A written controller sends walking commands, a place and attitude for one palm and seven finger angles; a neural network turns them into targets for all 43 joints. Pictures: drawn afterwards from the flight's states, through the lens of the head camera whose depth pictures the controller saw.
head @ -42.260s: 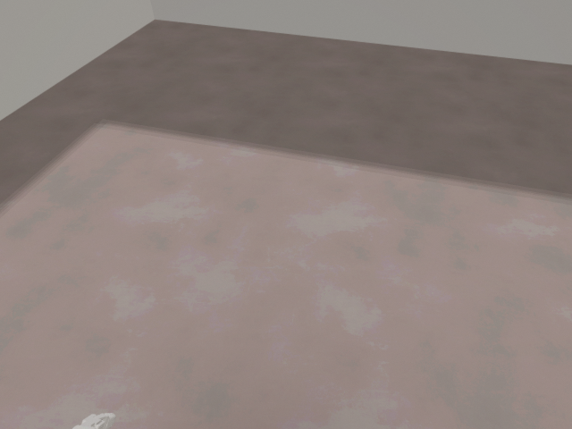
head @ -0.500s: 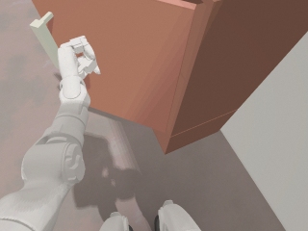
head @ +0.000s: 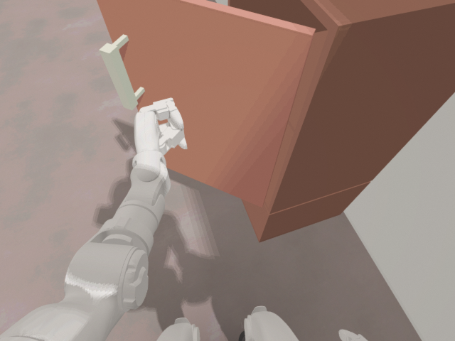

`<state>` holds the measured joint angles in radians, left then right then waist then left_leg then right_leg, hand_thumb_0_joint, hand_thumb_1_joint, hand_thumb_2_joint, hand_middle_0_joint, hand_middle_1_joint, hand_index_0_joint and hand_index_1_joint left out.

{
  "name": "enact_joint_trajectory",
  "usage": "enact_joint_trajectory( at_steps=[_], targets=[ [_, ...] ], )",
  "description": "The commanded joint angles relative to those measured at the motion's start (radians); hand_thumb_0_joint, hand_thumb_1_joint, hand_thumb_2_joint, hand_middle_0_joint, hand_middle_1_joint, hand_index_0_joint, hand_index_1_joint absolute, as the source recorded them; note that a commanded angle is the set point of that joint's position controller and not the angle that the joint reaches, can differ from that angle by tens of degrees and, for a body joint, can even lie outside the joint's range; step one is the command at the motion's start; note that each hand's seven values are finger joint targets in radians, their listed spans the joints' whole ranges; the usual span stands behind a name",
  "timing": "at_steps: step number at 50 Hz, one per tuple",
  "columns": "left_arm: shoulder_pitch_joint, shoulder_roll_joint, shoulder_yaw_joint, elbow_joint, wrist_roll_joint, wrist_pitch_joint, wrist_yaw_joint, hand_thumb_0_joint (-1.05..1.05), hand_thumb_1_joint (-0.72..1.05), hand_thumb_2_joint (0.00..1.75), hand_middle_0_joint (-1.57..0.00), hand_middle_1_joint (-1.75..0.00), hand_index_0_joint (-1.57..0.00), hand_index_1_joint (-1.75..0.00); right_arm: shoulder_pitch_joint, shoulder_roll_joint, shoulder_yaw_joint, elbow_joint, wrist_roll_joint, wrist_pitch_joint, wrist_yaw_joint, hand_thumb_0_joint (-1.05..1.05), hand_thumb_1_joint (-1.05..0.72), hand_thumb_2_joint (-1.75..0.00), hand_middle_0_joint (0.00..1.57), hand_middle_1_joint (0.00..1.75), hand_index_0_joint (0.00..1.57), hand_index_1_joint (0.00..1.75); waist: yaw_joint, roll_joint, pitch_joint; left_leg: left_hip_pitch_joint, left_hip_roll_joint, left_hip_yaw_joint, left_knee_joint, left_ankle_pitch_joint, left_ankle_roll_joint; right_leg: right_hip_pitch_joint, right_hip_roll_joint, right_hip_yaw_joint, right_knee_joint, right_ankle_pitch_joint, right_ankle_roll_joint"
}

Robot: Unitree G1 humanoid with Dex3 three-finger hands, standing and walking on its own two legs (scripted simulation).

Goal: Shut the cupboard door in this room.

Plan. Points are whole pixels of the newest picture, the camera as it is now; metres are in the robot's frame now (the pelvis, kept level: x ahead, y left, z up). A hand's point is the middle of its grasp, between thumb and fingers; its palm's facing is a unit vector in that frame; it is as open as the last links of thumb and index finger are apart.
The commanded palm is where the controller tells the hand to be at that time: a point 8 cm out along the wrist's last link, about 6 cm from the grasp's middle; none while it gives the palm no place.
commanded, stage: draw the hand back to the body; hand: left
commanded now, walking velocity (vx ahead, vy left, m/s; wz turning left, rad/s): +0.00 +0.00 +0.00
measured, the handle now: (126, 73) +0.65 +0.17 +0.06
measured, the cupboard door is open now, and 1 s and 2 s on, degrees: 46 46 46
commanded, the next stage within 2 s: step back with the hand held close in 1.56 s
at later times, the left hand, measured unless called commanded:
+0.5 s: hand (110, 168) +0.36 +0.14 +0.14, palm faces +0.04 -1.00 -0.04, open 3.1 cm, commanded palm +0.32 +0.19 +0.15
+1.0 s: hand out of the picture +0.25 +0.25 +0.20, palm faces +0.33 -0.88 -0.33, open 4.7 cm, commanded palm +0.20 +0.29 +0.22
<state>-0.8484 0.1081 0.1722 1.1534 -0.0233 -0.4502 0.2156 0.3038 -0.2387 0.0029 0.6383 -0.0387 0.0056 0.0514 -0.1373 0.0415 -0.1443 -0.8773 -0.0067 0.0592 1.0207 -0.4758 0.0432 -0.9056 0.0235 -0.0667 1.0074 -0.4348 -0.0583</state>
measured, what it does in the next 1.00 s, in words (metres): rises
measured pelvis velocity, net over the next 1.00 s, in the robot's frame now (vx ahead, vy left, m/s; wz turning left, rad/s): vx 0.03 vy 0.02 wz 0.02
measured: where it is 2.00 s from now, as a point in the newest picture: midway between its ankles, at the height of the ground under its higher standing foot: outside the picture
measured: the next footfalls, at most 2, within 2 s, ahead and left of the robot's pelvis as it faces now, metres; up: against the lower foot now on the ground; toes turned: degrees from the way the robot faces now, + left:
none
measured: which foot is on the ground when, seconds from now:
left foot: down 0.00-1.00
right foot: down 0.00-1.00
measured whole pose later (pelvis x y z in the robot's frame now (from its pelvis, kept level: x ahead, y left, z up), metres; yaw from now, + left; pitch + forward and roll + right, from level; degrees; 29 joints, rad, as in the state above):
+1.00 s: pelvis +0.03 +0.02 +0.07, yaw +1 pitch -4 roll -1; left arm 0.33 0.31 0.18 -0.23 -0.07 -0.02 0.08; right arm 0.20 -0.21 0.07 0.58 0.02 0.01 -0.07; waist 0.05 0.08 0.00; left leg -0.08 -0.04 0.03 0.41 -0.27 0.06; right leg -0.10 0.02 -0.06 0.40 -0.24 -0.03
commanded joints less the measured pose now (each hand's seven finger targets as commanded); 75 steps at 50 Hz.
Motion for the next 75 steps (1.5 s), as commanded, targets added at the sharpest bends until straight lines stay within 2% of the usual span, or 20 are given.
enact_joint_trajectory(
  at_steps=[1, 3, 5, 8, 11, 14, 17, 19, 24, 25, 27, 37, 41, 45, 50, 59, 62, 67, 72, 75],
  targets=[
    [-0.388, 0.175, 0.055, -0.325, -0.006, -0.152, 0.003, 0.00, 0.90, 0.90, -1.30, -1.50, -1.30, -1.50, 0.138, -0.148, -0.061, -0.078, -0.010, -0.026, -0.002, 0.00, -0.90, -0.90, 0.20, 0.30, 0.20, 0.30, 0.021, -0.060, -0.454, 0.179, -0.017, -0.063, -0.104, 0.275, -0.013, 0.325, -0.003, 0.077, -0.118, 0.370, 0.039],
    [-0.299, 0.216, 0.068, -0.419, 0.013, -0.194, -0.013, 0.00, 0.90, 0.90, -1.30, -1.50, -1.30, -1.50, 0.131, -0.147, -0.066, -0.095, -0.009, -0.029, 0.000, 0.00, -0.90, -0.90, 0.20, 0.30, 0.20, 0.30, 0.056, -0.020, -0.553, 0.247, -0.013, -0.059, -0.104, 0.353, -0.016, 0.371, -0.002, 0.081, -0.100, 0.444, 0.037],
    [-0.195, 0.217, 0.046, -0.467, 0.026, -0.176, -0.038, 0.00, 0.90, 0.90, -1.30, -1.50, -1.30, -1.50, 0.133, -0.145, -0.068, -0.106, 0.001, -0.022, 0.000, 0.00, -0.90, -0.90, 0.20, 0.30, 0.20, 0.30, 0.068, -0.030, -0.548, 0.271, -0.007, -0.051, -0.124, 0.377, -0.017, 0.410, 0.000, 0.080, -0.120, 0.471, 0.037],
    [-0.011, 0.196, 0.010, -0.550, -0.005, -0.074, -0.086, 0.00, 0.90, 0.90, -1.30, -1.50, -1.30, -1.50, 0.122, -0.145, -0.068, -0.142, 0.031, -0.006, -0.009, 0.00, -0.90, -0.90, 0.20, 0.30, 0.20, 0.30, 0.087, -0.051, -0.475, 0.295, -0.007, -0.031, -0.196, 0.376, -0.014, 0.498, 0.004, 0.080, -0.191, 0.491, 0.041],
    [0.045, 0.141, -0.035, -0.692, -0.094, 0.028, -0.135, 0.00, 0.90, 0.90, -1.30, -1.50, -1.30, -1.50, 0.089, -0.145, -0.068, -0.168, 0.061, -0.008, -0.035, 0.00, -0.90, -0.90, 0.20, 0.30, 0.20, 0.30, 0.075, -0.132, -0.361, 0.329, -0.004, -0.030, -0.260, 0.328, -0.005, 0.546, 0.006, 0.074, -0.282, 0.441, 0.048],
    [0.083, 0.123, -0.062, -0.840, -0.150, 0.053, -0.164, 0.00, 0.90, 0.90, -1.30, -1.50, -1.30, -1.50, 0.040, -0.138, -0.057, -0.172, 0.075, -0.036, -0.063, 0.00, -0.90, -0.90, 0.20, 0.30, 0.20, 0.30, 0.077, -0.118, -0.275, 0.393, -0.002, -0.033, -0.305, 0.303, 0.001, 0.553, 0.001, 0.072, -0.340, 0.397, 0.049],
    [0.161, 0.130, -0.095, -0.924, -0.132, 0.044, -0.178, 0.00, 0.90, 0.90, -1.30, -1.50, -1.30, -1.50, 0.012, -0.134, -0.047, -0.163, 0.078, -0.063, -0.076, 0.00, -0.90, -0.90, 0.20, 0.30, 0.20, 0.30, 0.079, -0.072, -0.191, 0.441, 0.002, -0.048, -0.341, 0.290, 0.002, 0.526, -0.004, 0.060, -0.361, 0.353, 0.042],
    [0.272, 0.159, -0.070, -0.897, -0.121, 0.064, -0.190, 0.00, 0.90, 0.90, -1.30, -1.50, -1.30, -1.50, -0.015, -0.132, -0.040, -0.161, 0.080, -0.072, -0.075, 0.00, -0.90, -0.90, 0.20, 0.30, 0.20, 0.30, 0.103, -0.056, -0.137, 0.441, 0.002, -0.052, -0.367, 0.253, -0.001, 0.514, -0.007, 0.061, -0.379, 0.298, 0.039],
    [0.427, 0.182, -0.060, -1.027, -0.142, 0.159, -0.238, 0.00, 0.90, 0.90, -1.16, -1.35, -1.16, -1.35, -0.101, -0.126, -0.026, -0.211, 0.100, -0.076, -0.078, 0.00, -0.90, -0.90, 0.20, 0.30, 0.20, 0.30, 0.143, 0.000, -0.133, 0.503, -0.002, -0.054, -0.424, 0.254, -0.006, 0.585, -0.019, 0.058, -0.412, 0.279, 0.028],
    [0.426, 0.247, -0.112, -1.129, -0.071, 0.173, -0.202, 0.00, 0.90, 0.90, -1.13, -1.32, -1.13, -1.32, -0.132, -0.099, -0.029, -0.221, 0.097, -0.043, -0.093, 0.00, -0.90, -0.90, 0.20, 0.30, 0.20, 0.30, 0.133, -0.052, -0.136, 0.541, 0.000, -0.056, -0.470, 0.265, -0.007, 0.652, -0.043, 0.104, -0.466, 0.268, 0.035],
    [0.507, 0.267, -0.079, -1.203, -0.075, 0.213, -0.175, 0.00, 0.90, 0.90, -1.08, -1.26, -1.08, -1.26, -0.166, -0.096, -0.020, -0.242, 0.096, -0.027, -0.113, 0.00, -0.90, -0.90, 0.20, 0.30, 0.20, 0.30, 0.141, -0.084, -0.100, 0.547, 0.002, -0.055, -0.496, 0.264, -0.001, 0.704, -0.053, 0.112, -0.510, 0.256, 0.042],
    [0.751, 0.284, -0.043, -1.426, -0.053, 0.330, -0.132, 0.00, 0.90, 0.90, -0.81, -0.96, -0.81, -0.96, -0.216, -0.086, 0.012, -0.227, 0.078, -0.027, -0.137, 0.00, -0.90, -0.90, 0.20, 0.30, 0.20, 0.30, 0.153, 0.020, 0.023, 0.741, 0.023, -0.082, -0.633, 0.393, -0.011, 0.790, -0.036, 0.062, -0.617, 0.354, 0.025],
    [0.872, 0.295, -0.005, -1.521, -0.052, 0.348, -0.127, 0.00, 0.90, 0.90, -0.69, -0.84, -0.69, -0.84, -0.225, -0.084, 0.014, -0.228, 0.068, -0.038, -0.128, 0.00, -0.90, -0.90, 0.20, 0.30, 0.20, 0.30, 0.162, 0.001, 0.028, 0.777, 0.030, -0.090, -0.657, 0.480, -0.019, 0.831, -0.034, 0.050, -0.628, 0.414, 0.026],
    [0.955, 0.365, 0.094, -1.574, -0.052, 0.359, -0.119, 0.00, 0.90, 0.90, -0.58, -0.72, -0.58, -0.72, -0.238, -0.088, 0.013, -0.224, 0.060, -0.038, -0.126, 0.00, -0.90, -0.90, 0.20, 0.30, 0.20, 0.30, 0.178, -0.037, 0.042, 0.768, 0.024, -0.087, -0.665, 0.494, -0.018, 0.860, -0.035, 0.051, -0.645, 0.433, 0.028],
    [1.028, 0.407, 0.167, -1.713, -0.049, 0.347, -0.107, 0.00, 0.90, 0.90, -0.45, -0.57, -0.45, -0.57, -0.242, -0.080, 0.007, -0.219, 0.060, -0.061, -0.123, 0.00, -0.90, -0.90, 0.20, 0.30, 0.20, 0.30, 0.187, 0.054, 0.018, 0.801, 0.030, -0.101, -0.665, 0.561, -0.035, 0.873, -0.035, 0.045, -0.644, 0.430, 0.028],
    [1.265, 0.468, 0.325, -1.741, -0.064, 0.334, -0.093, 0.00, 0.90, 0.90, -0.20, -0.30, -0.20, -0.30, -0.231, -0.087, -0.017, -0.197, 0.065, -0.095, -0.116, 0.00, -0.90, -0.90, 0.20, 0.30, 0.20, 0.30, 0.205, 0.014, 0.091, 0.749, 0.035, -0.091, -0.670, 0.520, -0.037, 0.864, -0.035, 0.045, -0.655, 0.402, 0.030],
    [1.241, 0.389, 0.244, -1.691, -0.056, 0.336, -0.100, 0.00, 0.90, 0.90, -0.20, -0.30, -0.20, -0.30, -0.225, -0.100, -0.022, -0.183, 0.065, -0.104, -0.114, 0.00, -0.90, -0.90, 0.20, 0.30, 0.20, 0.30, 0.181, -0.003, 0.158, 0.744, 0.039, -0.092, -0.683, 0.462, -0.032, 0.806, -0.037, 0.042, -0.670, 0.346, 0.034],
    [1.185, 0.421, 0.256, -1.691, -0.049, 0.327, -0.088, 0.00, 0.90, 0.90, -0.20, -0.30, -0.20, -0.30, -0.223, -0.111, -0.027, -0.175, 0.061, -0.117, -0.123, 0.00, -0.90, -0.90, 0.20, 0.30, 0.20, 0.30, 0.187, -0.009, 0.140, 0.744, 0.032, -0.100, -0.694, 0.377, -0.019, 0.809, -0.039, 0.048, -0.675, 0.281, 0.033],
    [1.183, 0.470, 0.294, -1.786, -0.047, 0.312, -0.077, 0.00, 0.90, 0.90, -0.20, -0.30, -0.20, -0.30, -0.229, -0.101, -0.020, -0.180, 0.059, -0.138, -0.128, 0.00, -0.90, -0.90, 0.20, 0.30, 0.20, 0.30, 0.202, 0.058, 0.054, 0.763, 0.024, -0.098, -0.679, 0.443, -0.023, 0.868, -0.039, 0.054, -0.661, 0.342, 0.029],
    [1.193, 0.454, 0.291, -1.775, -0.047, 0.312, -0.075, 0.00, 0.90, 0.90, -0.20, -0.30, -0.20, -0.30, -0.232, -0.088, -0.011, -0.173, 0.058, -0.145, -0.127, 0.00, -0.90, -0.90, 0.20, 0.30, 0.20, 0.30, 0.200, 0.091, 0.112, 0.744, 0.024, -0.101, -0.688, 0.435, -0.033, 0.851, -0.036, 0.050, -0.665, 0.335, 0.025]
  ],
)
